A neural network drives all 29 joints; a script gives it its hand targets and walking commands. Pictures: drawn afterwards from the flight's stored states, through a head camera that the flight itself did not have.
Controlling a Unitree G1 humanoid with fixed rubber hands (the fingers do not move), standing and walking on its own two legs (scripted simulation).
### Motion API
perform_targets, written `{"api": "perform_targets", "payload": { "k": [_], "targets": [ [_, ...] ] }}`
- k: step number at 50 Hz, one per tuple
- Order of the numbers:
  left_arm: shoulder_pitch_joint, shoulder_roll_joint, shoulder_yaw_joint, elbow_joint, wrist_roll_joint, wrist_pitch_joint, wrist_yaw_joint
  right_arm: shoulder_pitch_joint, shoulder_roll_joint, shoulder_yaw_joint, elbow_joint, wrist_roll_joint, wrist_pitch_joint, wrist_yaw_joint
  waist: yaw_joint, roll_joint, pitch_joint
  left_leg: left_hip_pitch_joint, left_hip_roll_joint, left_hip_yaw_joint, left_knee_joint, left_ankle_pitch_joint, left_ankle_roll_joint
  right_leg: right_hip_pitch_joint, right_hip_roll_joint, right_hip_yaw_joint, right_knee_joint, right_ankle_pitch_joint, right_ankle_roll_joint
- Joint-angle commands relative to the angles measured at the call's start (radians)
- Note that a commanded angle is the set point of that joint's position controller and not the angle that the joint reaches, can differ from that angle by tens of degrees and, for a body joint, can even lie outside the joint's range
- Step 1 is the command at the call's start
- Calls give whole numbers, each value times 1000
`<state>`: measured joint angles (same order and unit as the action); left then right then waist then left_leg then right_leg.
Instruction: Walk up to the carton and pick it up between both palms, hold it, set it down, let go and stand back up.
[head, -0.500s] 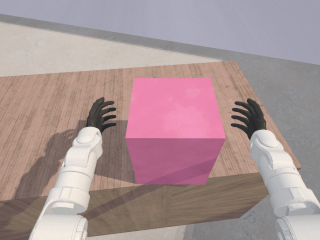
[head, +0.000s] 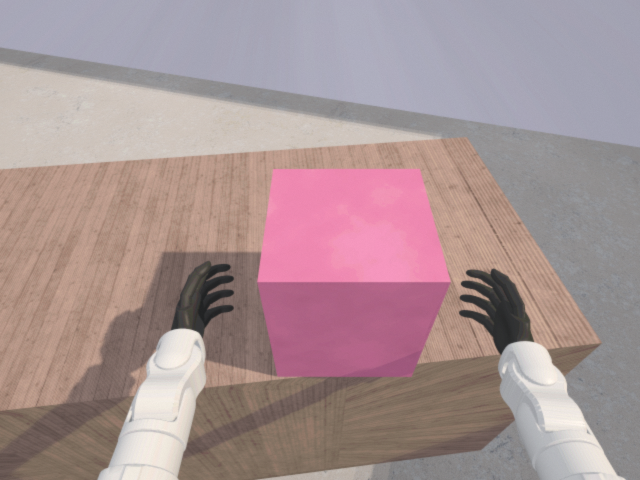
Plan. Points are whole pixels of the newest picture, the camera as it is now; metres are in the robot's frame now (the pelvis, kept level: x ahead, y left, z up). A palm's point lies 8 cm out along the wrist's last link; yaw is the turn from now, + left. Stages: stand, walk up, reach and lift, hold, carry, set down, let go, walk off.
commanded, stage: set down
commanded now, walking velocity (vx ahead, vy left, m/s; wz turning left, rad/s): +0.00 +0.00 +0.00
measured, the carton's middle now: (345, 277) +0.42 +0.02 +0.01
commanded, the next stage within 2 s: let go in 1.52 s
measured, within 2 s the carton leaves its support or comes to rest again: neither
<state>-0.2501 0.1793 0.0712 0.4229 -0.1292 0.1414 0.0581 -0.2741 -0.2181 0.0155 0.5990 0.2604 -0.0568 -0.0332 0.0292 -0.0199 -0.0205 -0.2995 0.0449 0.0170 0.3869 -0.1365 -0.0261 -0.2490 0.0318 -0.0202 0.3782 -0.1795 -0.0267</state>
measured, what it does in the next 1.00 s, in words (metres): stands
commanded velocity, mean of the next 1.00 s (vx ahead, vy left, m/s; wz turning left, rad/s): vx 0.00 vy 0.00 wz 0.00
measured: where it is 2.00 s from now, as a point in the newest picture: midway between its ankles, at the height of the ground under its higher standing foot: outside the picture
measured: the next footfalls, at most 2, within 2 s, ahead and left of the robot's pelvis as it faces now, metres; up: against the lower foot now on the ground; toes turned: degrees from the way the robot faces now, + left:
none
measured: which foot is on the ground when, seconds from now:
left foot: down 0.00-1.00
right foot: down 0.00-1.00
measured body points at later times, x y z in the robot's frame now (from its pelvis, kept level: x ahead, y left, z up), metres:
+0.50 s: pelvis +0.01 +0.00 +0.00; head +0.01 +0.02 +0.45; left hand +0.28 +0.21 -0.01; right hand +0.28 -0.20 -0.01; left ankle +0.04 +0.13 -0.74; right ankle +0.01 -0.10 -0.74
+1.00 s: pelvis +0.03 +0.01 +0.00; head +0.03 +0.02 +0.45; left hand +0.23 +0.22 -0.04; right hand +0.24 -0.19 -0.04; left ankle +0.04 +0.13 -0.74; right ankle +0.01 -0.10 -0.74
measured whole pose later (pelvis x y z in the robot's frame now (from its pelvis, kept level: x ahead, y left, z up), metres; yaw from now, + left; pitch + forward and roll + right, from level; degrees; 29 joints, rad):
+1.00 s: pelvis +0.03 +0.01 +0.00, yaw +0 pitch -3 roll +0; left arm 0.18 0.17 0.00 0.32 -0.09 0.04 0.06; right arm 0.14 -0.17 0.05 0.51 0.16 -0.17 -0.02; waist 0.03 -0.02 0.07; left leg -0.12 0.03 0.03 0.37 -0.19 -0.02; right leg -0.07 0.02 0.00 0.36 -0.23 -0.02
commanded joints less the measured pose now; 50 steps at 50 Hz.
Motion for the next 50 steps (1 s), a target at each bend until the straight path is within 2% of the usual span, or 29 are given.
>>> {"api": "perform_targets", "payload": {
  "k": [1, 2, 3, 4, 5, 6, 7, 8, 9, 10, 11, 12, 17, 26, 27, 28, 29, 33, 34, 35, 36, 37, 38, 39, 42, 43, 44, 49, 50],
  "targets": [
    [-235, 89, 12, -206, 17, -116, 10, -234, -130, -41, -188, 5, -104, 20, 8, 32, -365, 206, -58, 29, -26, 211, -10, 171, 24, 25, -49, 199, 33],
    [-411, 122, 10, -188, 3, -111, 8, -401, -167, -65, -213, -9, -96, 17, -13, 35, -380, 159, -59, 33, -31, 160, -3, 149, 16, 38, -54, 154, 29],
    [-83, 57, 19, -141, 33, -139, 8, -78, -106, -14, -137, 3, -118, 25, 15, 4, -287, 217, -56, 26, -39, 186, -5, 194, 19, 34, -63, 187, 27],
    [-618, 158, 3, -160, -16, -124, 7, -600, -199, -90, -228, -27, -88, 21, -22, 43, -400, 98, -60, 41, -43, 48, 11, 113, 9, 43, -51, 45, 27],
    [66, 34, 17, -111, 36, -183, 23, 91, -65, -2, -98, 17, -136, 36, 43, -9, -185, 210, -49, 14, -48, 113, -4, 191, 13, 38, -64, 119, 16],
    [-647, 163, -9, -164, -23, -166, 14, -621, -193, -87, -263, -26, -112, 24, -30, 55, -415, 77, -64, 44, -46, 13, 12, 118, 5, 54, -60, 0, 16],
    [-48, 69, 2, -103, 17, -225, 39, -6, -78, -31, -117, 7, -153, 42, 41, 14, -220, 159, -50, 19, -40, 68, 3, 176, 8, 44, -49, 72, 8],
    [-582, 154, -26, -199, -30, -212, 39, -548, -179, -81, -274, -12, -134, 36, -18, 62, -422, 77, -58, 39, -40, 22, 10, 120, 5, 55, -43, 11, 8],
    [-59, 71, -23, -127, 9, -260, 56, -13, -86, -36, -141, 5, -168, 49, 20, 16, -265, 163, -44, 13, -27, 92, 1, 179, 10, 46, -32, 104, 6],
    [-540, 150, -30, -210, -33, -244, 52, -494, -187, -87, -272, -11, -153, 41, -29, 68, -449, 99, -56, 35, -28, 46, 5, 132, 4, 55, -32, 48, 8],
    [-102, 80, -33, -114, -3, -269, 62, -59, -103, -40, -137, 3, -166, 51, 2, 24, -301, 159, -45, 15, -23, 88, 4, 172, 8, 52, -28, 102, 8],
    [-436, 136, -30, -188, -30, -256, 53, -381, -163, -69, -243, -7, -156, 43, -30, 60, -430, 101, -58, 27, -25, 67, 6, 163, -1, 66, -31, 86, 6],
    [-67, 86, -7, -119, 6, -271, 24, -55, -107, -13, -166, 7, -205, 31, -3, 0, -322, 165, -63, 22, -26, 149, 0, 225, 2, 64, -31, 221, 20],
    [-164, 108, -25, -202, -2, -225, 32, -148, -119, -37, -254, -32, -199, 27, -7, 1, -235, 155, -65, 36, -50, 62, 4, 160, 3, 59, -70, 81, 7],
    [202, 34, -19, -83, 57, -223, 28, 198, -64, 12, -86, -31, -211, 34, 16, -6, -85, 233, -62, 24, -61, 96, -8, 181, 3, 46, -91, 116, 1],
    [-103, 98, -20, -336, 4, -248, 35, -75, -106, -34, -334, -15, -229, 29, 9, 23, -280, 206, -65, 35, -59, 114, -4, 191, 4, 54, -71, 128, 9],
    [22, 78, -50, -168, 34, -220, 39, 17, -94, -20, -186, -47, -195, 33, -4, 34, -158, 198, -62, 41, -51, 89, -8, 147, 1, 52, -69, 103, 4],
    [-10, 111, -40, -337, -6, -240, 53, 26, -80, -45, -358, -35, -201, 27, 10, 35, -229, 214, -66, 37, -51, 95, -3, 144, -10, 54, -65, 122, 14],
    [194, 39, -59, -128, 54, -206, 37, 199, -64, -12, -126, -69, -182, 31, -15, 38, -72, 256, -64, 28, -58, 94, -20, 116, -6, 44, -93, 109, -4],
    [-55, 101, -38, -382, 2, -222, 48, -23, -97, -57, -380, -38, -196, 33, 7, 59, -261, 249, -62, 31, -58, 101, -11, 130, -6, 47, -76, 92, 3],
    [208, 58, -69, -140, 46, -189, 37, 205, -63, -17, -158, -79, -167, 34, -16, 32, -75, 260, -62, 31, -51, 95, -16, 94, -7, 45, -93, 86, 1],
    [-18, 106, -33, -280, 12, -195, 37, 10, -83, -41, -306, -62, -174, 29, 9, 37, -195, 232, -68, 38, -57, 71, -9, 108, -11, 47, -91, 67, 4],
    [319, 42, -50, -108, 65, -168, 23, 299, -43, 6, -120, -83, -165, 25, -4, 16, -37, 294, -66, 26, -56, 114, -14, 126, -8, 44, -105, 123, 2],
    [12, 108, -28, -320, 26, -172, 23, 20, -94, -45, -326, -71, -169, 20, 5, 35, -213, 269, -73, 39, -54, 125, -10, 132, -7, 52, -90, 126, 8],
    [355, 60, -32, -232, 57, -153, 10, 340, -43, 4, -211, -88, -170, 11, 4, 7, -97, 329, -76, 31, -38, 207, -23, 165, -6, 38, -97, 225, 16],
    [-31, 144, -31, -402, 2, -159, 18, -16, -111, -66, -413, -87, -170, 5, -4, 45, -251, 277, -79, 44, -32, 176, -18, 107, -12, 44, -82, 186, 20],
    [422, 60, -42, -171, 61, -144, 9, 405, -40, 3, -156, -103, -161, 11, -2, 13, -37, 336, -74, 32, -25, 225, -23, 124, -8, 34, -96, 228, 17],
    [229, 119, -27, -368, 33, -177, -6, 223, -84, -36, -360, -107, -183, 7, -4, 16, -140, 345, -79, 31, -18, 264, -32, 117, -13, 33, -101, 259, 21],
    [465, 67, -35, -169, 76, -159, -23, 434, -40, 3, -164, -140, -174, 9, -11, -5, -6, 374, -80, 28, -22, 264, -33, 103, -13, 28, -114, 259, 17]
  ]
}}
